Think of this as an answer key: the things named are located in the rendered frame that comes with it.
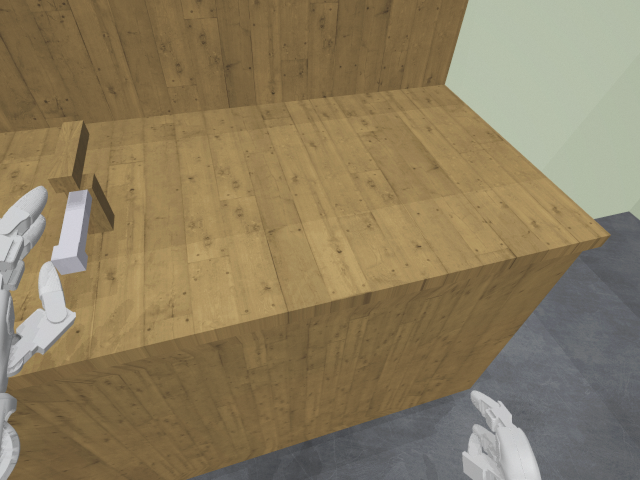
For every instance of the robot left forearm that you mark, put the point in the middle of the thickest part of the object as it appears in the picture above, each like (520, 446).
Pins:
(9, 439)

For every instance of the tap lever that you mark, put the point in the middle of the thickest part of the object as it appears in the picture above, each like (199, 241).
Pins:
(70, 256)

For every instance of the counter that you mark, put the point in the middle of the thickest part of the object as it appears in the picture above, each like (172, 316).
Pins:
(296, 227)

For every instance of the robot left hand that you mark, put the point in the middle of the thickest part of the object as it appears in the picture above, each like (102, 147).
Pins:
(21, 227)

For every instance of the robot right hand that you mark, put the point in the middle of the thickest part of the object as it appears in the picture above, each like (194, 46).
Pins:
(510, 456)

